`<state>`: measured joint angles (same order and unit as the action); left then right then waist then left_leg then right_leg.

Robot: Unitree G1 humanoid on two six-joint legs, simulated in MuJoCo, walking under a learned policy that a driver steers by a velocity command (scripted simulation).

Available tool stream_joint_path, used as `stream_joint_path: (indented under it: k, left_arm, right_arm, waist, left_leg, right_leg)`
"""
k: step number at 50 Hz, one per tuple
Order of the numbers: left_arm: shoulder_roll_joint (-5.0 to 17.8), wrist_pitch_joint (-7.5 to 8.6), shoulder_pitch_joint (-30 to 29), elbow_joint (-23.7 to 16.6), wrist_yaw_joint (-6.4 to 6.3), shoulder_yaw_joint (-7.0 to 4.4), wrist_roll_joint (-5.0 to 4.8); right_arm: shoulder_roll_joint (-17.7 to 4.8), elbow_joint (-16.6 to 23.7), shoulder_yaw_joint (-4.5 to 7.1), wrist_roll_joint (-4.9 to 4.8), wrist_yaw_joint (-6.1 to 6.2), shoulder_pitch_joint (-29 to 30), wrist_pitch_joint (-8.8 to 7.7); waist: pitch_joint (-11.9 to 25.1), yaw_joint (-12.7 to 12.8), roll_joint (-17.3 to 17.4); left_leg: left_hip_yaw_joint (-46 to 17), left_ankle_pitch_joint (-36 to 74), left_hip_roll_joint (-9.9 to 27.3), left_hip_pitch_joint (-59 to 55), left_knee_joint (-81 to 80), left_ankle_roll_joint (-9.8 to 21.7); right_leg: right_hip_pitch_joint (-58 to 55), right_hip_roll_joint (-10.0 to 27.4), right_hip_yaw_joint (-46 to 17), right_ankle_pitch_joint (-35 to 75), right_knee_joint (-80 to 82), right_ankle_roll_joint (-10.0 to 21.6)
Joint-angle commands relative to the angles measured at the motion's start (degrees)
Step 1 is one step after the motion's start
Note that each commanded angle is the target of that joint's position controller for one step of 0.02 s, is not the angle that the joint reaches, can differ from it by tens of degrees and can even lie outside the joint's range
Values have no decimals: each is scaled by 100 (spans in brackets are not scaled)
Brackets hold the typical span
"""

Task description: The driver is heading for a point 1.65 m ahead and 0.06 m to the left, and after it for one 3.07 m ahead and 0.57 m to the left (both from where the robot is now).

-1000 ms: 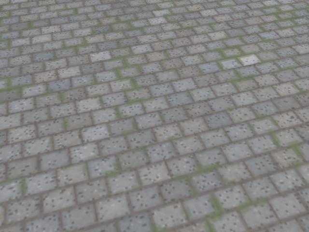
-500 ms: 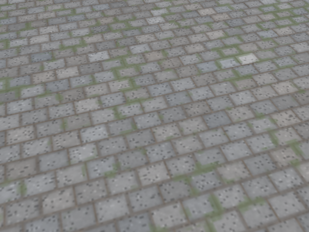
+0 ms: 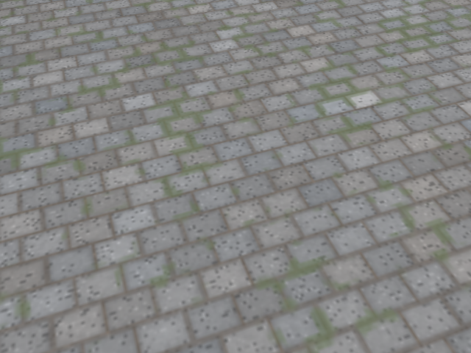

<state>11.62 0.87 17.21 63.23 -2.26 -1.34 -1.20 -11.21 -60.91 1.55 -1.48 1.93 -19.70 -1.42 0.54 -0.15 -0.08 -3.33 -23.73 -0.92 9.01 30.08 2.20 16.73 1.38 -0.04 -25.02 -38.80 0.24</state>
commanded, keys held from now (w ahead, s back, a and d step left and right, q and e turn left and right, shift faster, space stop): w+shift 1.00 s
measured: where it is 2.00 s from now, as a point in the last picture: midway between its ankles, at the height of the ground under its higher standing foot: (246, 106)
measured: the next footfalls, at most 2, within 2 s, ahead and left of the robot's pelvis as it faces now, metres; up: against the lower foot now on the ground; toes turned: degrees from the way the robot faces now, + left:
left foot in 0.62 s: +0.55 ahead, +0.09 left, +0.00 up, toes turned +1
right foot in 1.12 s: +1.03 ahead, -0.13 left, +0.00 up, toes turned -1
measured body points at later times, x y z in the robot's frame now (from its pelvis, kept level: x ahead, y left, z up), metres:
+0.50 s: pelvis +0.23 -0.04 -0.01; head +0.25 -0.05 +0.44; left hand +0.08 +0.17 -0.14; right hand +0.49 -0.23 -0.09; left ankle +0.47 +0.12 -0.67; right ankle +0.02 -0.15 -0.74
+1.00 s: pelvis +0.67 +0.00 +0.00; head +0.68 -0.01 +0.44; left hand +0.92 +0.21 -0.07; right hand +0.59 -0.24 -0.15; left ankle +0.51 +0.09 -0.73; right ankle +0.94 -0.16 -0.67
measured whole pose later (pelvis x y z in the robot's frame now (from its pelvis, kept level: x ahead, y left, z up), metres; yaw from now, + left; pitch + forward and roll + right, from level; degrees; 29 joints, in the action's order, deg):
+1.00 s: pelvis +0.67 +0.00 +0.00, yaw +0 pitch +1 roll +2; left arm 13.9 6.9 0.3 42.2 1.6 -0.5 -1.1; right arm -12.1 -56.7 1.0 -1.1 -0.3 -28.9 -7.3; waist 0.0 -5.9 -1.7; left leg 1.4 -19.0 -4.5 -9.2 9.0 2.4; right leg 44.7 7.5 -0.2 12.2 -36.5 2.1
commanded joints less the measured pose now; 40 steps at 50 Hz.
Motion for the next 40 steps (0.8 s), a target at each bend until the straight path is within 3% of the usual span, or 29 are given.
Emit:
stream_joint_path:
  k: [1,3,5,6,7,8,9,10,11,12,13,14,16,19,21,24,26,28,29,30,31,32,33,34,35,36,37,38,40]
  left_arm:
    - [383,441,-942,-775,159,-53,-90]
    - [410,596,-660,-837,226,-52,-141]
    - [454,666,272,-453,236,-150,-105]
    - [533,649,931,-145,212,-241,-66]
    - [571,637,1791,94,202,-302,-62]
    - [997,622,2730,149,169,-371,-21]
    - [1052,739,2478,-40,279,-277,82]
    - [936,789,1695,-176,319,-209,99]
    - [654,805,1210,-356,376,-106,124]
    - [658,755,919,-459,419,-63,143]
    - [566,704,785,-520,438,-23,148]
    - [409,653,823,-514,416,32,140]
    - [455,626,1169,-431,318,45,128]
    - [558,618,1343,-474,172,53,120]
    - [656,623,1531,-497,109,37,75]
    - [704,584,1723,-522,77,12,13]
    - [806,527,1772,-553,84,-30,26]
    - [1018,451,1794,-536,96,-101,165]
    - [1112,376,1757,-516,91,-134,263]
    - [1193,290,1520,-568,80,-154,319]
    - [1031,303,1342,-799,69,-88,346]
    - [-299,520,2228,-934,244,219,206]
    - [487,783,1520,-971,268,36,-126]
    - [855,860,569,-1350,245,-93,-369]
    - [766,906,83,-1530,217,-44,-308]
    - [621,882,-66,-1564,216,-61,-203]
    - [470,776,205,-1553,243,-59,-157]
    - [319,660,360,-1521,264,-42,-129]
    - [228,492,249,-1635,241,-2,-85]
  right_arm:
    - [-1043,322,237,17,-8,-169,-286]
    - [-935,594,204,-76,-62,317,-366]
    - [-1143,694,244,-146,-72,632,-323]
    - [-1122,768,231,-59,-68,623,-302]
    - [-919,930,162,16,-85,877,-351]
    - [-291,1143,-2,140,-160,1137,-437]
    - [2,1339,-41,-142,-201,765,-598]
    - [-189,1495,-65,-309,-234,1070,-698]
    - [-376,1616,-69,-233,-274,1381,-750]
    - [-399,1558,-57,-75,-287,1244,-744]
    - [-528,1531,-4,29,-299,1159,-708]
    - [-559,1490,24,42,-341,1112,-631]
    - [-478,1513,19,37,-351,1241,-503]
    - [-387,1899,-24,23,-350,2166,-513]
    - [-303,2105,-61,-31,-418,2660,-556]
    - [-356,2321,-48,-92,-558,3095,-598]
    - [-427,2461,-27,-105,-638,3274,-629]
    - [-695,2548,89,-122,-609,2992,-592]
    - [-971,2433,215,-161,-553,2288,-544]
    - [-1267,2048,376,-211,-470,908,-471]
    - [-1636,1646,489,-173,-377,-495,-388]
    - [-2042,1409,571,6,-434,-942,-465]
    - [-1389,1207,449,37,-410,-1147,-484]
    - [-1077,1131,355,94,-403,-709,-525]
    - [-893,1169,293,154,-434,-216,-582]
    - [-691,1149,233,236,-478,190,-628]
    - [-456,1127,156,319,-487,471,-660]
    - [-326,1084,117,268,-490,609,-642]
    - [-464,978,115,100,-452,592,-643]
  waist:
    - [-1256,-217,1139]
    - [-1002,71,932]
    - [-607,554,787]
    - [-390,762,466]
    - [-209,1143,-130]
    - [141,1410,-1733]
    - [203,880,-2054]
    - [-501,613,-1181]
    - [-716,530,-556]
    - [-597,330,-253]
    - [-623,212,-296]
    - [-684,167,-418]
    - [-840,209,-442]
    - [-1098,343,-287]
    - [-1159,434,-366]
    - [-1228,410,-358]
    - [-1127,331,-504]
    - [-598,-15,-990]
    - [-84,-455,-1300]
    - [623,-1169,-1415]
    - [1488,-1634,-942]
    - [2717,-725,1499]
    - [2620,-1101,1470]
    - [1316,-963,1283]
    - [789,-726,255]
    - [365,-369,-135]
    - [247,38,20]
    - [70,230,202]
    - [-453,414,364]
  left_leg:
    - [-2940,-2126,2078,520,-2434,1259]
    - [-2193,-1375,1837,373,-2300,926]
    - [-1014,-971,1041,1260,-1722,619]
    - [-696,-888,735,1718,-1134,592]
    - [-355,-38,481,2468,190,482]
    - [275,82,76,3397,2882,228]
    - [-286,-227,-307,4564,4172,365]
    - [-471,241,305,5525,4934,525]
    - [-406,761,549,5720,5096,592]
    - [-326,1184,783,5375,4821,543]
    - [-250,1468,915,4977,4346,443]
    - [-133,1660,971,4674,4092,316]
    - [123,2008,922,4592,3710,78]
    - [451,2708,760,4265,2354,-92]
    - [602,3151,636,3819,1553,-64]
    - [623,3274,495,3513,625,73]
    - [784,2937,280,3150,275,205]
    - [1018,2254,-115,2416,362,392]
    - [1077,1878,-298,1619,497,543]
    - [1068,1776,-362,-8,473,714]
    - [-234,913,596,-2399,834,938]
    - [-3813,-2312,2157,-4451,-233,1974]
    - [-4941,-2764,2023,-4147,-1532,1648]
    - [-3944,-1763,1890,-3249,-1600,1337]
    - [-3131,-697,1696,-2114,-1668,1215]
    - [-2451,-47,1453,-1025,-1737,1182]
    - [-2035,32,1243,-324,-1822,1157]
    - [-1770,33,1164,132,-1960,1199]
    - [-1377,-12,1163,851,-2358,1222]
  right_leg:
    - [1810,316,-137,-64,-1509,270]
    - [1524,505,-166,-80,-641,446]
    - [-701,-54,639,753,807,336]
    - [-1686,-457,1001,1021,818,150]
    - [-2722,-190,452,957,1000,197]
    - [-3252,1204,-1830,-363,1835,571]
    - [-3270,2165,-4713,-1768,2916,1411]
    - [-2828,2475,-4803,-2640,3124,1581]
    - [-2562,2219,-3993,-1994,2928,1431]
    - [-2241,1882,-3155,-1277,2897,1259]
    - [-1866,1567,-2503,-727,2986,1087]
    - [-1579,1315,-2013,-360,3100,958]
    - [-1389,1118,-1461,342,3374,988]
    - [-1040,971,-772,1417,3754,991]
    - [-1063,1011,-472,1872,4048,963]
    - [-1712,1133,-89,2357,4040,886]
    - [-2185,1234,102,3694,3671,848]
    - [-2758,1410,140,6644,2727,770]
    - [-2903,1484,161,7951,1776,716]
    - [-2365,1396,309,8475,247,595]
    - [-508,1153,136,6699,-1719,517]
    - [1887,-173,-527,633,-3957,286]
    - [2325,-210,-1196,13,-4506,568]
    - [2858,60,-943,226,-4684,695]
    - [2631,295,-877,576,-4433,743]
    - [2322,493,-810,857,-4111,730]
    - [1949,708,-882,1055,-3917,713]
    - [1844,797,-817,1018,-3787,652]
    - [2068,993,-669,966,-3382,479]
